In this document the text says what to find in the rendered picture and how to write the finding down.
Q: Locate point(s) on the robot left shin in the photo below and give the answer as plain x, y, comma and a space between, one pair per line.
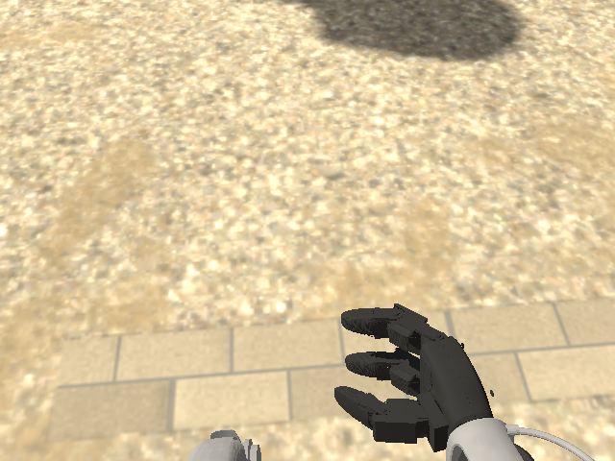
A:
222, 433

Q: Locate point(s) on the right robot forearm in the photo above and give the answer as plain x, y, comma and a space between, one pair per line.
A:
484, 439

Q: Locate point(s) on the robot right hand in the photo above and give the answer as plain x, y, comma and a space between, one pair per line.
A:
447, 387

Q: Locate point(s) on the left robot thigh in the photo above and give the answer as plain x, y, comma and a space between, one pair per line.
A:
226, 449

